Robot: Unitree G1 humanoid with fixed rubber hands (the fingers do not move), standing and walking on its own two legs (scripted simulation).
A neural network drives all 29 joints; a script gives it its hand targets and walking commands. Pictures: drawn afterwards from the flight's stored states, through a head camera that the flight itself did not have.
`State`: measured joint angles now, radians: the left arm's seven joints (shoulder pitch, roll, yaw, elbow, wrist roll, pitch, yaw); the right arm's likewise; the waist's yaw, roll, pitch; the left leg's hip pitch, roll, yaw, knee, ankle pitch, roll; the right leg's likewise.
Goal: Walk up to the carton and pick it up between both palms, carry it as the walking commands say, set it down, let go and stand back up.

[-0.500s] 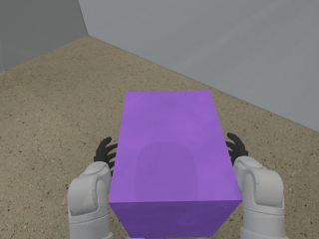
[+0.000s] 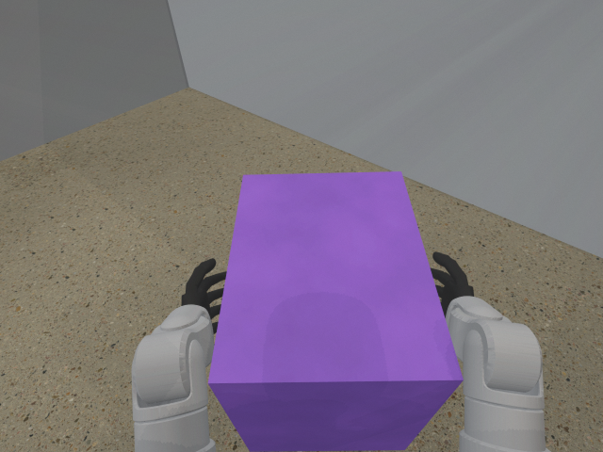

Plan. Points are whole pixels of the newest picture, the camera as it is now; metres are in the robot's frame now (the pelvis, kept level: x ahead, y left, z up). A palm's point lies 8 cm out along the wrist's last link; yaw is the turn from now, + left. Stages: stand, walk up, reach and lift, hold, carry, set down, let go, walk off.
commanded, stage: carry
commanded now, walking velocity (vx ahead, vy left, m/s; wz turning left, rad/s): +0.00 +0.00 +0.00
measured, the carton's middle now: (324, 313) +0.31 -0.01 +0.03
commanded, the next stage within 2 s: none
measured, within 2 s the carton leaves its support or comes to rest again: neither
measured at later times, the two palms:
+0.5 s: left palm (188, 413) +0.16 +0.14 +0.10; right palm (501, 405) +0.15 -0.18 +0.09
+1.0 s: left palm (166, 437) +0.14 +0.16 +0.09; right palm (485, 414) +0.14 -0.16 +0.09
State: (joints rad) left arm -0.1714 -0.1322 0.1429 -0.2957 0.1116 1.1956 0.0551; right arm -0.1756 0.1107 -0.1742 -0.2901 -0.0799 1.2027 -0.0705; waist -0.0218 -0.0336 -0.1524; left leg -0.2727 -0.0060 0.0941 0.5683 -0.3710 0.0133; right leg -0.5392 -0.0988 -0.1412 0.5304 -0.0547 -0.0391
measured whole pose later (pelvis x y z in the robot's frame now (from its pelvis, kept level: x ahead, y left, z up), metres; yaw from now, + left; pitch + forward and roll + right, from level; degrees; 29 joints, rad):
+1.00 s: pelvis -0.12 +0.00 +0.01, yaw +0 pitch +2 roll +0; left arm -0.17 -0.13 0.17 -0.22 0.10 1.16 0.06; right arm -0.17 0.13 -0.18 -0.21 -0.11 1.16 -0.06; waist 0.01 0.00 -0.14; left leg -0.42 0.02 0.05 0.54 -0.16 0.01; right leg -0.43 -0.06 -0.10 0.54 -0.16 0.00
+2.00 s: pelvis -0.09 +0.04 +0.00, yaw +0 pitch +4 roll +0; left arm -0.11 -0.13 0.13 -0.37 0.07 1.17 0.06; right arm -0.10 0.13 -0.15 -0.39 -0.09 1.19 -0.07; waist 0.01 0.04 -0.09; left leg -0.48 -0.03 0.11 0.70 -0.31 0.04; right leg -0.39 -0.10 -0.15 0.64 -0.31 0.00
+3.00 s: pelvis -0.15 +0.25 +0.01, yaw +0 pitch +4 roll +0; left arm -0.07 -0.13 0.15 -0.43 0.07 1.20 0.06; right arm -0.10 0.13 -0.11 -0.37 -0.08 1.18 -0.07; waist 0.02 -0.03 -0.05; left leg -0.38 0.05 0.10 0.56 -0.25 0.02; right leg -0.53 -0.11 -0.10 1.03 -0.54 0.04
